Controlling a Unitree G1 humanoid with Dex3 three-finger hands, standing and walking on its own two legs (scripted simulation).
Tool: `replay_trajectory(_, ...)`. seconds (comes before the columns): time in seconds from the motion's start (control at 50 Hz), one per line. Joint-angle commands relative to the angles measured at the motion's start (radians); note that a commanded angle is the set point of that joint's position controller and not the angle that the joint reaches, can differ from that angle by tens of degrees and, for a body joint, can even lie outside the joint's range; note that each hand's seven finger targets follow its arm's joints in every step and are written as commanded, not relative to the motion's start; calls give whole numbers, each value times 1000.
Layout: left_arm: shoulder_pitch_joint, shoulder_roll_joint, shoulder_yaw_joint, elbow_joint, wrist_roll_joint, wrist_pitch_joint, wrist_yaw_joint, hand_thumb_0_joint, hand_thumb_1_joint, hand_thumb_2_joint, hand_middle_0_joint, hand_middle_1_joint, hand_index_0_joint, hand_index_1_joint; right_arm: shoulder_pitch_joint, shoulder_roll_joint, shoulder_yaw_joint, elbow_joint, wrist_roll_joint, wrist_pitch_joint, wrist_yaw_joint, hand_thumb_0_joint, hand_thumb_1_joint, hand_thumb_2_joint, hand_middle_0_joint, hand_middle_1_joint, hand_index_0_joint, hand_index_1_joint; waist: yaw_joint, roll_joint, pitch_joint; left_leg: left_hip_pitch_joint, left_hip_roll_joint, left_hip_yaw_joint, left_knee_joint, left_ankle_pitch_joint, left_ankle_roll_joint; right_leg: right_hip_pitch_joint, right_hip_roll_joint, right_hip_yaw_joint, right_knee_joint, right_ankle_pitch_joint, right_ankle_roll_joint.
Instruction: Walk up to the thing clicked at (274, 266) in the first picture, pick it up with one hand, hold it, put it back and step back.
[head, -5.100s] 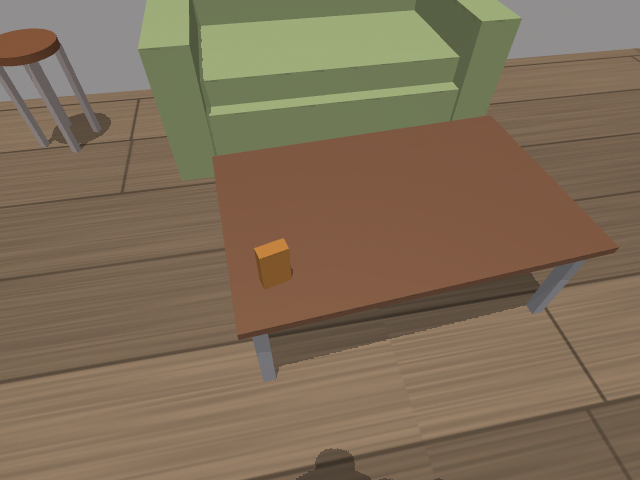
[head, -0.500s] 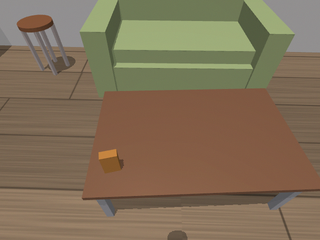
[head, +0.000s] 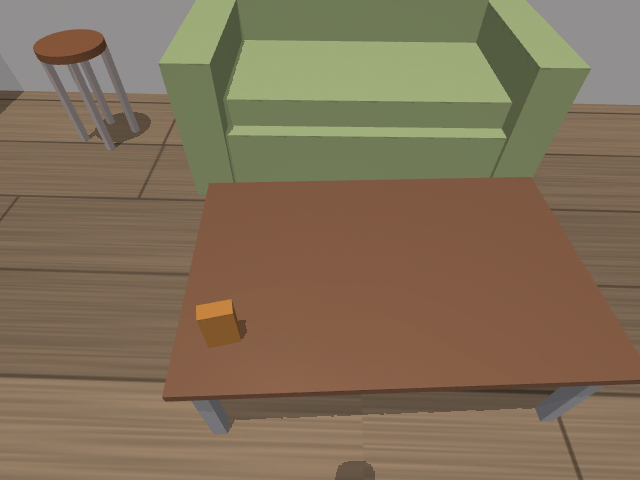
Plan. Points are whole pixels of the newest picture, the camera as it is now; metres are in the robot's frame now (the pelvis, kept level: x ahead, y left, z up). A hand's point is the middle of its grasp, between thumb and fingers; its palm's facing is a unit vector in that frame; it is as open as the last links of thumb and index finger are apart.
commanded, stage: stand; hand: left
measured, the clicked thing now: (219, 324) +0.50 +0.22 -0.32
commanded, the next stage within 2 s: go down in 0.72 s
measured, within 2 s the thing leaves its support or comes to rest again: neither
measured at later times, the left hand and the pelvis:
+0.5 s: hand out of the picture +0.08 +0.26 -0.16, palm faces -0.04 -0.94 -0.35, open 7.4 cm; pelvis +0.00 +0.00 +0.00, yaw +0 degrees
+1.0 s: hand out of the picture +0.13 +0.25 -0.16, palm faces +0.04 -0.94 -0.34, open 9.6 cm; pelvis -0.01 +0.00 -0.01, yaw +1 degrees
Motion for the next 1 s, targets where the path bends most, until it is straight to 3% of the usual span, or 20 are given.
replay_trajectory(0.0, -42, 216, 42, -57, -5, -24, 11, 0, 900, 900, -200, -300, -200, -301, -31, -207, -36, -54, 5, -16, -15, 0, -900, -900, 200, 300, 200, 300, 3, 0, -75, 11, 120, -94, -42, 149, 29, 21, -145, 112, -37, 164, -14)
replay_trajectory(0.08, -42, 218, 43, -60, -3, -27, 12, 0, 900, 900, -200, -300, -200, -301, -29, -208, -39, -57, 6, -16, -15, 0, -900, -900, 200, 300, 200, 300, 0, 1, -95, 29, 121, -88, -32, 179, 32, 38, -148, 112, -28, 213, -15)
replay_trajectory(0.54, -30, 217, 43, -57, -4, -25, 11, 0, 900, 900, -200, -300, -200, -301, -20, -214, -37, -58, 5, -17, -16, 0, -900, -900, 200, 300, 200, 300, 2, 4, -57, 10, 118, -92, -49, 116, 31, 15, -144, 117, -46, 135, -13)
replay_trajectory(0.78, -31, 212, 42, -57, -3, -23, 11, 0, 900, 900, -200, -300, -200, -301, -21, -216, -38, -56, 4, -15, -17, 0, -900, -900, 200, 300, 200, 300, 5, 17, -74, 11, 117, -92, -42, 134, 32, 26, -147, 115, -43, 153, -15)
replay_trajectory(0.8, -30, 213, 42, -58, -1, -23, 10, 0, 820, 820, -120, -220, -120, -221, -17, -212, -37, -57, 4, -16, -16, 0, -820, -820, 131, 220, 131, 220, 3, 13, -74, 8, 119, -92, -46, 133, 33, 33, -148, 113, -39, 157, -16)
replay_trajectory(0.82, -381, 22, 41, -408, -53, -112, 28, 0, 740, 740, -40, -140, -40, -141, -9, -42, 9, -335, 74, -66, -36, 0, -900, -900, 199, 299, 200, 299, -114, 26, 31, -146, -34, 27, 40, 0, 36, -196, -21, 14, 21, 54, 3)
replay_trajectory(0.84, -433, 95, 72, -313, -46, -97, 33, 0, 660, 660, -17, -60, -26, -61, 49, -76, -1, -281, 77, -68, -46, 0, -980, -944, 199, 300, 200, 300, -74, -8, -32, -133, -33, 23, 57, -6, 40, -137, -21, 5, 25, 22, 7)
replay_trajectory(0.86, -253, 238, 155, -170, -16, -61, 37, 0, 580, 580, -11, -41, -17, -33, 83, -117, -26, -282, 79, -58, -58, 0, -1047, -942, 199, 300, 200, 300, -39, -13, -26, -151, -30, 22, 65, -13, 37, -138, -15, -4, 34, -10, 1)
replay_trajectory(0.88, -222, 238, 167, -122, -1, -44, 26, 0, 500, 500, -16, -49, -28, -35, 97, -113, -39, -294, 69, -55, -55, 0, -1047, -936, 200, 300, 200, 300, -30, -28, -62, -182, -39, 22, 103, -9, 39, -140, -20, 0, 53, -20, -2)
replay_trajectory(0.9, -295, 260, 180, -150, 17, -43, 12, 0, 420, 420, -21, -65, -37, -47, 99, -105, -45, -328, 65, -58, -56, 0, -1047, -934, 200, 300, 200, 300, -23, -35, -106, -191, -35, 17, 125, 1, 41, -141, -19, -2, 84, -6, -3)
replay_trajectory(0.92, -288, 279, 204, -176, 43, -48, 4, 0, 340, 340, -16, -66, -31, -49, 105, -106, -63, -361, 52, -64, -59, 0, -1036, -929, 200, 300, 200, 300, -8, -29, -206, -184, -38, 18, 148, 28, 42, -105, -29, 6, 111, 36, 0)
replay_trajectory(0.94, -137, 241, 216, -109, 56, -23, -3, 0, 260, 260, -25, -67, -39, -49, 134, -95, -68, -367, 44, -67, -59, 0, -1014, -922, 201, 300, 200, 300, 12, -11, -227, -203, -47, 15, 167, 57, 38, -97, -31, 7, 133, 65, -2)
replay_trajectory(0.96, -91, 210, 209, -141, 63, -2, -9, 0, 215, 198, -28, -71, -44, -52, 137, -92, -73, -397, 43, -71, -57, 0, -1022, -924, 201, 300, 201, 300, 26, 19, -249, -201, -49, 13, 167, 80, 33, -89, -27, 5, 145, 79, -10)
replay_trajectory(0.98, -102, 235, 225, -230, 68, 14, -6, 0, 135, 176, -39, -74, -56, -54, 133, -93, -78, -427, 44, -76, -58, 0, -1005, -918, 201, 300, 201, 300, 37, 64, -291, -181, -53, 11, 167, 109, 29, -75, -27, 7, 146, 104, -12)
